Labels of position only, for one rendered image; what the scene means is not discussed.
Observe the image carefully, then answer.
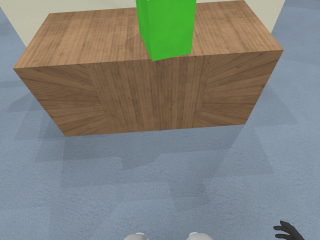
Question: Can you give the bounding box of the carton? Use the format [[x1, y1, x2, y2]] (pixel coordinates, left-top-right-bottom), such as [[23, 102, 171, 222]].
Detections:
[[135, 0, 197, 61]]

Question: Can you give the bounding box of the robot right hand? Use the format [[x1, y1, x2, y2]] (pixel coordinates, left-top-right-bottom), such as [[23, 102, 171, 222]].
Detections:
[[273, 220, 305, 240]]

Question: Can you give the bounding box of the pedestal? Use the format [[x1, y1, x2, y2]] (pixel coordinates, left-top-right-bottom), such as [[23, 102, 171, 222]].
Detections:
[[13, 0, 284, 137]]

